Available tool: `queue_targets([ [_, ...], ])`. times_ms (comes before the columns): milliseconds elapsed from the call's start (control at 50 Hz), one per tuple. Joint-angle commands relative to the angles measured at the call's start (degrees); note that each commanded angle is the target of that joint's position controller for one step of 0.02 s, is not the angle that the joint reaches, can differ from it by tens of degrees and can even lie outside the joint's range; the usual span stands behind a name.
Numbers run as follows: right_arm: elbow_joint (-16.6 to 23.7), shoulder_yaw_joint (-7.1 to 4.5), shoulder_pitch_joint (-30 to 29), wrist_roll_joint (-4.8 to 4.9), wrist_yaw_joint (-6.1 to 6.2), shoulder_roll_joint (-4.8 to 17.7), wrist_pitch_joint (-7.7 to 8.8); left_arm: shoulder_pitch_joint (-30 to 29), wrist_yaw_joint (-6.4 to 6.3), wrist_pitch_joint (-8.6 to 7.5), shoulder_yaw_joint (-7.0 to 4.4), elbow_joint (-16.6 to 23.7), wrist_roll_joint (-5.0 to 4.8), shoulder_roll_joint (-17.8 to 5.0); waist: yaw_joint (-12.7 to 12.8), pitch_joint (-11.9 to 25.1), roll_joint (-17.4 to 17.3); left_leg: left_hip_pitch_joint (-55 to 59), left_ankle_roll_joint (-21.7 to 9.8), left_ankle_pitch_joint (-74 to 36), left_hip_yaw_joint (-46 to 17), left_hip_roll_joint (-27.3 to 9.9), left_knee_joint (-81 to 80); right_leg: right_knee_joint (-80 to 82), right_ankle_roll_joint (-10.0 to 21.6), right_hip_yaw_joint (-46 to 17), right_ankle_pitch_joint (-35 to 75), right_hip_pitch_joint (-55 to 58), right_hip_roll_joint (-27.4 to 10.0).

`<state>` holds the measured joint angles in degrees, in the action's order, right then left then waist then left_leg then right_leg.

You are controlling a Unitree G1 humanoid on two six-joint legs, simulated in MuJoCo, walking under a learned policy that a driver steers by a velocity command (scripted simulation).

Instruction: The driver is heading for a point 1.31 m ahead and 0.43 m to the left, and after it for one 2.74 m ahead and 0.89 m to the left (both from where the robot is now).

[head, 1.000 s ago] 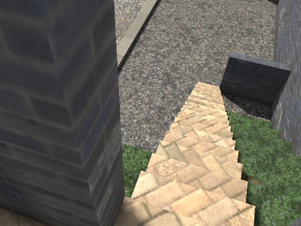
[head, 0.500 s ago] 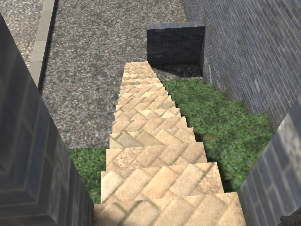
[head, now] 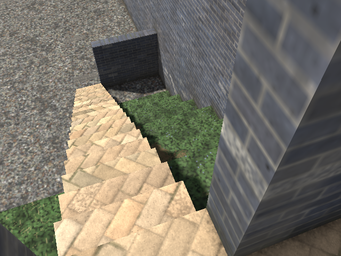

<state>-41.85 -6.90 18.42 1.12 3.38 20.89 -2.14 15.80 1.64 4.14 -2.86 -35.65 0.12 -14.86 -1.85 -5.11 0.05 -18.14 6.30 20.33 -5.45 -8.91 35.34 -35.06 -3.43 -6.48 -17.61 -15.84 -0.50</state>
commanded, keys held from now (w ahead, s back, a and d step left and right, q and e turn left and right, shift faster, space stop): q+shift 0.64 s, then e+shift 0.36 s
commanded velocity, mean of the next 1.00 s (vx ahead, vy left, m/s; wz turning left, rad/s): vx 0.00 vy -0.03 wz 0.51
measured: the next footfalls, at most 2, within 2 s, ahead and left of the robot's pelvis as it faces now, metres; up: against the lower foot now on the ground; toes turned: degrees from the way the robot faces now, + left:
left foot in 0.54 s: -0.05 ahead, +0.10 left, +0.00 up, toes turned +34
right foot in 0.90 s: +0.10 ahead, -0.09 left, +0.00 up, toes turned +32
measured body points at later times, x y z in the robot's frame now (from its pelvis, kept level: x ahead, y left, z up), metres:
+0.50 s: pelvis -0.04 -0.03 +0.01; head +0.00 +0.01 +0.45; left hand -0.04 +0.29 -0.10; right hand +0.27 -0.18 -0.06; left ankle -0.08 +0.08 -0.70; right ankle +0.00 -0.15 -0.72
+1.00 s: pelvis -0.03 +0.00 +0.00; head -0.02 +0.00 +0.45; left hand -0.07 +0.30 -0.09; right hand +0.25 -0.11 -0.09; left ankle -0.08 +0.08 -0.72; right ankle +0.06 -0.11 -0.72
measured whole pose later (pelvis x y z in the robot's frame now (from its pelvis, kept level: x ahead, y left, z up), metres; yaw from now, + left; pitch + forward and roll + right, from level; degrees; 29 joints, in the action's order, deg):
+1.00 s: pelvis -0.03 +0.00 +0.00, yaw +31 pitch +0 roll +1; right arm -37.7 -0.4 6.7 -1.8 2.0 12.9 -1.7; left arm 13.2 0.0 2.1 -3.5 -36.8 -1.5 -16.8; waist 2.2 -1.6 0.6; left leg -17.9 -1.8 20.3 4.2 0.8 37.8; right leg -39.3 -1.7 -2.3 -18.2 -21.5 -2.1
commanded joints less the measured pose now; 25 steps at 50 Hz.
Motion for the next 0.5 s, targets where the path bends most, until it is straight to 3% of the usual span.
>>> queue_targets([
  [20,5.75,0.66,3.33,-0.66,-0.58,1.20,0.73,7.31,-0.81,-1.29,-4.02,2.65,2.80,-17.67,0.47,15.54,22.81,-7.36,-1.50,21.12,-4.42,10.57,34.50,11.46,14.47,-14.96,47.97,2.84,-20.43],
  [40,6.21,-0.54,2.21,0.64,-0.15,5.99,0.52,3.10,-0.43,-1.70,-3.89,2.99,3.40,-16.15,-0.33,11.60,19.33,-8.72,-1.61,19.08,-3.36,9.79,41.89,16.14,16.23,-14.47,28.00,-2.01,-18.56],
  [60,5.84,-0.90,0.28,1.31,0.17,6.86,-0.20,-2.44,-0.74,-1.65,-2.90,2.81,2.68,-12.09,-2.19,3.83,14.81,-14.69,-1.89,14.95,-2.24,9.46,43.55,16.92,13.65,-10.35,16.26,-3.92,-14.77],
  [80,4.39,-0.81,-0.16,0.95,1.33,5.61,-1.32,-5.16,-1.42,-1.92,-2.16,3.40,1.95,-9.09,-1.97,2.25,13.24,-17.52,-1.39,11.11,-1.96,9.24,45.69,16.18,11.90,-6.43,13.60,-2.65,-12.55],
  [120,3.90,-1.19,1.12,-0.05,1.55,6.41,-2.32,-6.20,-3.04,-3.06,-0.92,3.42,1.60,-5.54,-2.16,3.26,11.76,-16.71,0.37,4.49,-1.07,9.63,48.82,13.91,12.99,-0.92,22.68,0.11,-12.20],
  [160,5.70,-0.55,-1.87,0.40,0.89,5.04,-2.40,-3.13,-4.98,-3.97,-0.54,2.52,1.09,-3.56,0.12,4.62,8.71,-18.69,0.47,0.44,0.79,8.29,44.96,12.97,14.74,-0.35,22.38,6.03,-14.65],
  [200,7.83,0.37,-6.48,0.52,-0.30,3.09,-2.41,-0.79,-5.95,-4.10,-0.94,1.87,1.56,-4.07,2.85,4.56,7.05,-22.90,0.58,0.42,1.24,7.18,37.83,12.81,15.81,-1.69,22.50,12.67,-17.12],
  [220,9.24,0.41,-7.72,0.56,-1.31,2.40,-2.16,-1.55,-6.39,-4.45,-1.83,1.51,1.35,-5.88,3.21,4.16,9.33,-23.65,0.86,1.02,0.98,6.11,33.40,13.49,15.98,-2.29,20.71,14.63,-18.22],
  [240,10.96,1.08,-10.62,-0.47,-2.06,1.24,-2.54,-0.44,-6.08,-4.77,-2.45,1.23,1.40,-6.98,4.69,4.77,7.04,-25.51,0.59,2.04,1.99,4.70,31.55,13.65,17.19,-3.61,23.00,16.94,-21.01],
  [300,14.22,1.66,-13.54,-0.46,-3.59,-0.06,-4.31,-1.41,-5.29,-4.54,-3.73,1.95,1.27,-9.36,5.12,6.55,6.76,-23.42,0.10,5.57,3.82,2.59,27.34,13.91,18.45,-1.81,27.51,17.26,-23.99],
  [340,15.33,1.38,-13.34,0.50,-4.66,-0.50,-4.15,-2.05,-4.80,-4.27,-4.25,2.26,0.81,-10.38,4.82,6.36,7.13,-21.12,-0.61,6.38,5.92,2.12,25.66,13.75,18.12,1.96,28.35,14.77,-23.45],
  [360,15.00,1.62,-12.65,0.92,-4.95,-1.32,-3.89,-4.17,-4.75,-3.90,-4.68,2.64,0.20,-11.11,4.17,6.71,7.50,-19.88,-0.95,4.43,6.13,0.70,24.12,14.01,17.69,4.03,27.25,13.82,-22.71],
  [400,14.74,1.59,-13.19,0.87,-5.49,-1.35,-3.61,-7.27,-4.48,-3.22,-4.87,3.42,0.75,-11.85,3.66,6.91,6.67,-15.10,-1.60,1.93,9.69,1.44,21.48,12.54,16.17,9.17,29.30,10.10,-21.12],
  [420,14.41,1.56,-13.07,1.14,-5.57,-1.38,-3.66,-8.33,-4.12,-2.94,-5.02,3.54,0.52,-12.18,3.37,7.82,7.22,-11.96,-2.20,1.83,11.15,1.97,19.25,11.85,15.06,11.60,29.51,8.47,-20.85],
  [460,13.21,0.65,-11.63,1.66,-6.23,-0.32,-3.41,-9.00,-3.84,-2.79,-5.06,2.50,0.42,-11.86,3.21,9.64,7.82,-4.88,-3.61,1.19,14.19,4.65,12.87,9.35,12.94,15.31,26.16,6.76,-20.21],
  [480,12.84,0.01,-11.18,1.79,-5.82,0.55,-3.43,-8.95,-3.48,-2.32,-4.90,1.90,-0.12,-11.57,2.65,11.30,7.69,-1.45,-4.87,0.33,15.40,6.00,9.83,6.83,11.51,16.77,23.66,6.09,-20.36],
  [500,12.41,-0.79,-8.83,1.85,-5.57,1.45,-3.32,-9.85,-3.09,-1.79,-4.94,1.81,-1.03,-11.68,0.51,12.62,5.88,4.62,-6.80,-3.26,15.74,7.73,3.57,0.68,9.04,19.07,24.59,4.02,-19.65],
])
